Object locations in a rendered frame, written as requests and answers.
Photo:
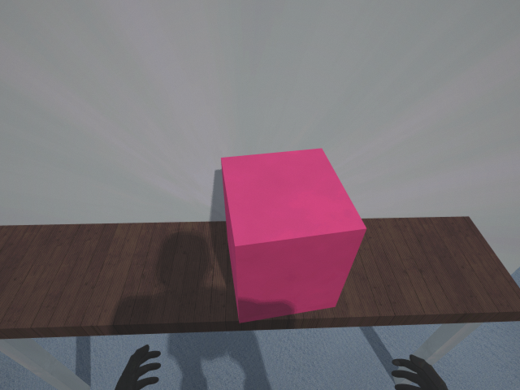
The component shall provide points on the robot right hand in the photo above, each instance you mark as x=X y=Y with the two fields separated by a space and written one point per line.
x=426 y=377

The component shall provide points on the robot left hand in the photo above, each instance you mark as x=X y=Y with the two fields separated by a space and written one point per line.
x=133 y=370

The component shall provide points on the table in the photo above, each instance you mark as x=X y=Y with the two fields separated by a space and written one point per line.
x=106 y=279

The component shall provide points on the carton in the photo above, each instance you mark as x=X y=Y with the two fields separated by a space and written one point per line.
x=292 y=232

